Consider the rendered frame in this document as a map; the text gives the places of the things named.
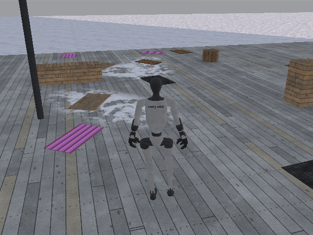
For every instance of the left robot upper arm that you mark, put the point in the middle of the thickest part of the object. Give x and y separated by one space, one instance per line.
138 111

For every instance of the left robot foot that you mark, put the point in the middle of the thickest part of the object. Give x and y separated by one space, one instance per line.
153 195

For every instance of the robot left hand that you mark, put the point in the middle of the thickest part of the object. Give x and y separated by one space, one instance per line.
135 140

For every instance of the robot right hand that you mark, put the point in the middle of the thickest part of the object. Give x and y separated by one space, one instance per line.
184 141

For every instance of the robot right shin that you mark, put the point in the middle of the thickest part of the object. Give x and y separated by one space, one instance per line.
169 172

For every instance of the right robot forearm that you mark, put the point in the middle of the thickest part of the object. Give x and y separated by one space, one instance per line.
181 130

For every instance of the left robot forearm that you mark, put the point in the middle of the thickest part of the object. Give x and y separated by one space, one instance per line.
133 130

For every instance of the right robot upper arm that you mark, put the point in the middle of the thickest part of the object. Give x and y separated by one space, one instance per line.
174 111

